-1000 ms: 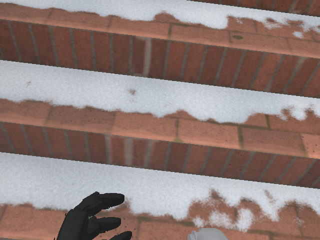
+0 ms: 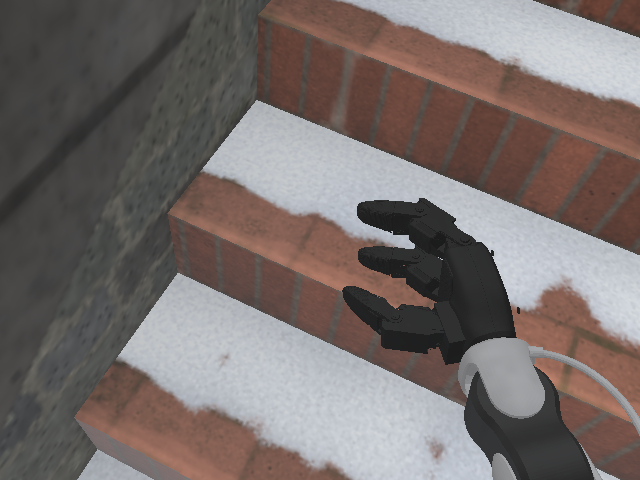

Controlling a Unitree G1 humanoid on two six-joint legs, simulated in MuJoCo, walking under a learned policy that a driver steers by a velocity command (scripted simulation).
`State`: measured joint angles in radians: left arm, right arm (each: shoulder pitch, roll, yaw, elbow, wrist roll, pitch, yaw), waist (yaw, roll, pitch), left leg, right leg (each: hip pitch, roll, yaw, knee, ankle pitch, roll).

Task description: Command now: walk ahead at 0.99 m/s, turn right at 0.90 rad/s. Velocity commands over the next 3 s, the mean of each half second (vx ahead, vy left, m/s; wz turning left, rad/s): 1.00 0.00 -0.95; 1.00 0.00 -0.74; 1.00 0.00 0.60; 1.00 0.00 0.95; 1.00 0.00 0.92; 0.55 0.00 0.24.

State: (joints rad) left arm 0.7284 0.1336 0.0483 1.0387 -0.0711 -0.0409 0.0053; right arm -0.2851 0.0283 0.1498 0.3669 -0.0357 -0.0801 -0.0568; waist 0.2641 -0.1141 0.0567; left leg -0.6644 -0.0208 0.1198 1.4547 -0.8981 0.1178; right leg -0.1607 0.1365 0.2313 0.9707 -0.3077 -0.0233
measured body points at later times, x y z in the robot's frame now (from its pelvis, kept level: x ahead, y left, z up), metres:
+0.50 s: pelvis +0.32 +0.08 +0.25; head +0.33 +0.10 +0.69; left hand +0.64 +0.10 +0.20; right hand +0.23 -0.20 +0.16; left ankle +0.39 +0.19 -0.42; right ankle +0.21 +0.01 -0.21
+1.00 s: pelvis +0.56 -0.15 +0.44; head +0.58 -0.12 +0.89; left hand +0.82 -0.09 +0.31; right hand +0.45 -0.40 +0.36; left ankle +0.62 +0.03 +0.02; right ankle +0.53 -0.21 -0.25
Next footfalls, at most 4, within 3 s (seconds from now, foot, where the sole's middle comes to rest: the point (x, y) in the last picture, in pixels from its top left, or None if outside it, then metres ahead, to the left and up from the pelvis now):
0.18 right None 0.19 -0.02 -0.47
0.42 left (273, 388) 0.43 0.18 -0.46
0.84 right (594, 348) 0.56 -0.24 -0.29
1.30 left None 0.90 -0.34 -0.11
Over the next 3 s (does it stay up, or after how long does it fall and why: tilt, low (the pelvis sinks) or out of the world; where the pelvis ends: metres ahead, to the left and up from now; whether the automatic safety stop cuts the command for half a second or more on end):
stays up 2.00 -0.44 0.82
